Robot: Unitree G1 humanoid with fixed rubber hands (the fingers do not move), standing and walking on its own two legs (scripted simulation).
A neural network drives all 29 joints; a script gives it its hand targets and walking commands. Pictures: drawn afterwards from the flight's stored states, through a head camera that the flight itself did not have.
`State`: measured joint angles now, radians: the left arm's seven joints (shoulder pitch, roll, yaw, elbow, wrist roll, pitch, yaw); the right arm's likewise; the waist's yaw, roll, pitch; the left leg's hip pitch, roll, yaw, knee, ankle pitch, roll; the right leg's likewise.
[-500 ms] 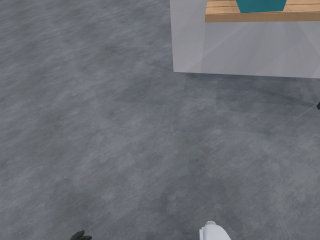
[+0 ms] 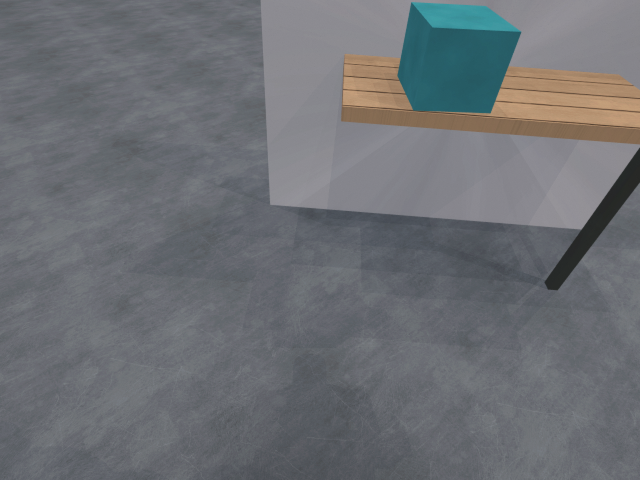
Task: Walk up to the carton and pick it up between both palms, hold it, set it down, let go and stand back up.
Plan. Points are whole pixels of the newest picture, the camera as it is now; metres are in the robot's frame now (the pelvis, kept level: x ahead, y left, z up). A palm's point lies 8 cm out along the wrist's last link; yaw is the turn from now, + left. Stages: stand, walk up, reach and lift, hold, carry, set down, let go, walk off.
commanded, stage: walk up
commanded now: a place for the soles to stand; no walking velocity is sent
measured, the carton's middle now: (450, 57) +1.19 -0.33 +0.11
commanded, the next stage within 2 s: none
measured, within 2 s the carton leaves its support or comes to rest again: neither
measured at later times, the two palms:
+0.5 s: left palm (256, 375) +0.31 +0.13 -0.10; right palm (584, 433) +0.25 -0.38 -0.13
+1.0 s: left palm (291, 272) +0.52 +0.09 -0.10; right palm (582, 344) +0.38 -0.42 -0.08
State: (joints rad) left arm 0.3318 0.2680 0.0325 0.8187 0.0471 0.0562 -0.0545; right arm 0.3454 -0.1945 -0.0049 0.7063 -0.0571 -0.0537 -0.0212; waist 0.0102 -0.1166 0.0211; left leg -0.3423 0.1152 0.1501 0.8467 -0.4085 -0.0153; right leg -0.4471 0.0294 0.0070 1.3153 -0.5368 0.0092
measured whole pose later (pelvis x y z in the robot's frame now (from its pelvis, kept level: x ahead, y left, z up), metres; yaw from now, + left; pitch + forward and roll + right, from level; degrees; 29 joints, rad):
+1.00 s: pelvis +0.40 -0.16 +0.02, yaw -8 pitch -5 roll +3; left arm 0.30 0.30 0.05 0.76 0.02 0.03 -0.07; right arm 0.43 -0.21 -0.02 0.77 -0.05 -0.05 -0.02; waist -0.03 -0.10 0.06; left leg -0.17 0.10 0.12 0.65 -0.38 -0.03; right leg -0.54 -0.12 0.00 0.95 -0.36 0.02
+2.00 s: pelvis +0.64 -0.29 +0.02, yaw -5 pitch -2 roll +1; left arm 0.24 0.22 -0.01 0.74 -0.02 0.01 -0.01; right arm 0.24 -0.25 0.00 0.79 0.00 0.03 0.01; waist -0.01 0.04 0.08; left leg -0.31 0.07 0.06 0.65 -0.28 -0.05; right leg -0.27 -0.02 -0.03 0.70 -0.38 -0.01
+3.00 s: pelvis +0.68 -0.26 +0.03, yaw -11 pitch -2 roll +0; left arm 0.36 0.22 0.01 0.81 0.01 0.00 0.00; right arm 0.32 -0.24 0.01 0.86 -0.01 0.01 0.01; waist -0.01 -0.01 0.02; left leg -0.22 0.08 0.16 0.60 -0.34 -0.01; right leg -0.21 -0.01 0.08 0.61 -0.37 0.04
